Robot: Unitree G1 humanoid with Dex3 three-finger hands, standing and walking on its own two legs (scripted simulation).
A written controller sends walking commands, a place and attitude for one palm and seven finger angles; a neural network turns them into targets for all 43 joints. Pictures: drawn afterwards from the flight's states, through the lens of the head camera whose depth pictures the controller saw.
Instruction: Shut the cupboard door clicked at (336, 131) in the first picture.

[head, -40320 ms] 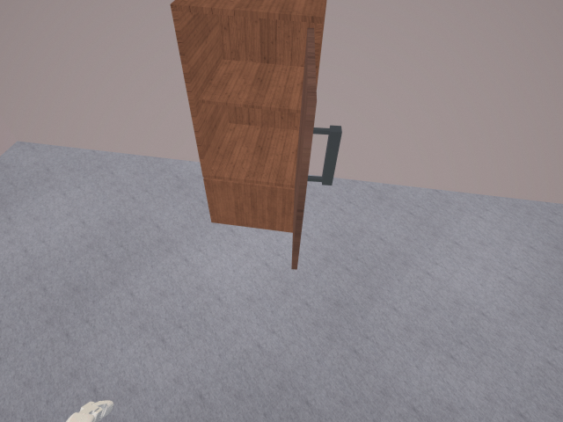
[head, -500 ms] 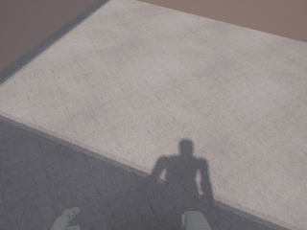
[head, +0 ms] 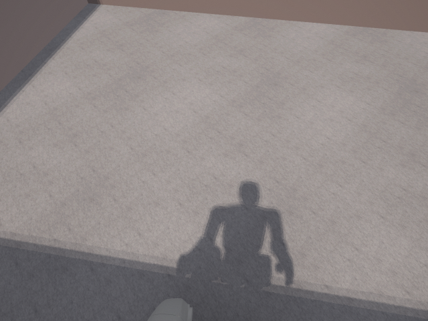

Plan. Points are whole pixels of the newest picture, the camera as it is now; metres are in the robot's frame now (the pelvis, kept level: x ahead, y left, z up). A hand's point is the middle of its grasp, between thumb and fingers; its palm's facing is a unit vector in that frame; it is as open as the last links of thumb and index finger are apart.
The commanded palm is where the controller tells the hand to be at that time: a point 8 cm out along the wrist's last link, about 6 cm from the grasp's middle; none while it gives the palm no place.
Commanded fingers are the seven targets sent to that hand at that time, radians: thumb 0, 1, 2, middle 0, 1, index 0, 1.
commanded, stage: turn to face it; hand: left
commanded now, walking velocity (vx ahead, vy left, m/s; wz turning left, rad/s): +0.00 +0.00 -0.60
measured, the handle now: out of the picture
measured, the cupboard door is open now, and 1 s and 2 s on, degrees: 59 59 59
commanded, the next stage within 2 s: none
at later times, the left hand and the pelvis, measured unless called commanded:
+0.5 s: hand (104, 285) +0.19 +0.26 -0.16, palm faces -0.25 -0.94 -0.23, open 7.4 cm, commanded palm none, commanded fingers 0.00 0.90 0.90 -0.20 -0.30 -0.20 -0.30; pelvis +0.04 +0.07 +0.00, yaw -19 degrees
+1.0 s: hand (150, 272) +0.23 +0.17 -0.17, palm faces -0.55 -0.81 -0.18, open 7.4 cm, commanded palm none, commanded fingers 0.00 0.90 0.90 -0.20 -0.30 -0.20 -0.30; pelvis +0.05 +0.06 -0.01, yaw -35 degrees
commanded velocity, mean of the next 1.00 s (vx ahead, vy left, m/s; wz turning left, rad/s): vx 0.00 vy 0.00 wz -0.60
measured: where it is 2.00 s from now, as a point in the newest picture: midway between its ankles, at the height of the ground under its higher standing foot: outside the picture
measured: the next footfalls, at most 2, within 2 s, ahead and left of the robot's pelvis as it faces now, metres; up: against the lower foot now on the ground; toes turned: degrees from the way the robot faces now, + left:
left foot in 0.24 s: +0.13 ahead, +0.17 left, +0.00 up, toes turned -7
right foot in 0.66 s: +0.02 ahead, -0.09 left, +0.00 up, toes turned -30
